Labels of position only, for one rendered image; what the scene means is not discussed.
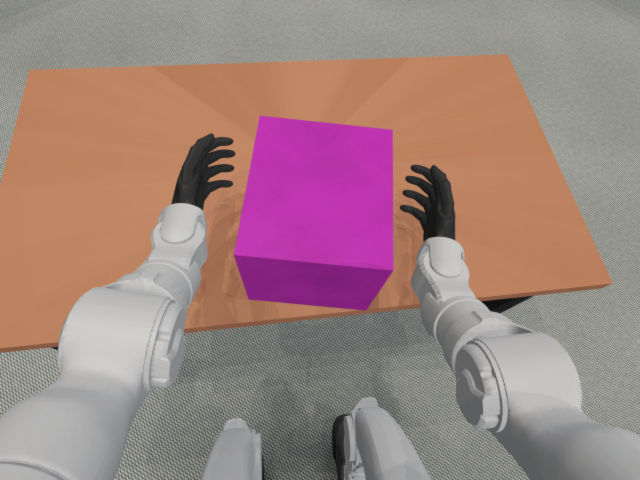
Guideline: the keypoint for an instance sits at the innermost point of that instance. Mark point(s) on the robot right hand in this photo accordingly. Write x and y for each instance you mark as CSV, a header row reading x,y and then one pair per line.
x,y
438,220

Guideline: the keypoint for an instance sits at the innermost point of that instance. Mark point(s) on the carton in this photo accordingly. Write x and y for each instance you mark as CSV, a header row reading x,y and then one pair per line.
x,y
316,226

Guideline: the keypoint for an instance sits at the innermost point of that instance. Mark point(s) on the right robot upper arm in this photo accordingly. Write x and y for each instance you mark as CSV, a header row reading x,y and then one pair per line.
x,y
523,389

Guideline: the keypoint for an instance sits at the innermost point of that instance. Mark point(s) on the robot left forearm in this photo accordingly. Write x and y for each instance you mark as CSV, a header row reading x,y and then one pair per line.
x,y
172,269

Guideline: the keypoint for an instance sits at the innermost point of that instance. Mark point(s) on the left robot shin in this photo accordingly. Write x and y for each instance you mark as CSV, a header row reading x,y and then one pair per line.
x,y
234,423

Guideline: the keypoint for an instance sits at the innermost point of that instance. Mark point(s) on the robot right forearm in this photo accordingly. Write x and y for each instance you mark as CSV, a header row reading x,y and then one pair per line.
x,y
449,309

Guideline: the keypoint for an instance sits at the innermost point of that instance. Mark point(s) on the robot left hand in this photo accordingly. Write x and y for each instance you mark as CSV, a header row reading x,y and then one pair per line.
x,y
192,185

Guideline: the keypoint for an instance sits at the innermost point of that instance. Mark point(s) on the table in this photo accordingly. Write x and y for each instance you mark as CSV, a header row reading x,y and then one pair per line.
x,y
96,154

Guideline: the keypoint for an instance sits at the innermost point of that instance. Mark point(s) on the robot left thigh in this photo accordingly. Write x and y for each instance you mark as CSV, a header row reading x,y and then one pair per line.
x,y
236,454

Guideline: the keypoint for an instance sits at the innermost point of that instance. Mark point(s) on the left robot upper arm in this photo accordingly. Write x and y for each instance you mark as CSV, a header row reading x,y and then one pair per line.
x,y
119,346

